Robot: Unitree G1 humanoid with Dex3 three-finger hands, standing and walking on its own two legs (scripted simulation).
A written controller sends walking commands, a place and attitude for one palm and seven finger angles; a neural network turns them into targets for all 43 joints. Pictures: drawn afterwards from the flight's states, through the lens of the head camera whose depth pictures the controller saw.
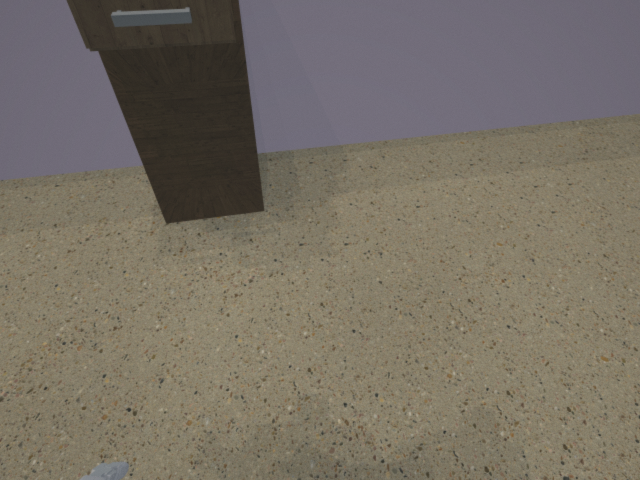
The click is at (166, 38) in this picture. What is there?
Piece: drawer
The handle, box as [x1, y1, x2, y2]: [111, 7, 191, 26]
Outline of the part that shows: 191,22 188,7 185,7 184,9 122,12 120,10 117,10 116,12 112,12 111,14 115,26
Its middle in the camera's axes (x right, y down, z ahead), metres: -0.42 -0.56 +0.97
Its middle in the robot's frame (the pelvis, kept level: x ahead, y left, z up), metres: +1.10 +0.49 +0.13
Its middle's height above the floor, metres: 0.90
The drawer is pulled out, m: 0.17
